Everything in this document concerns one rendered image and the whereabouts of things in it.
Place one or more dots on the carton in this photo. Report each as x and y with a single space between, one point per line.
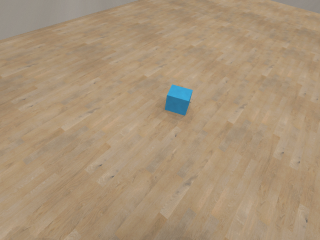
178 99

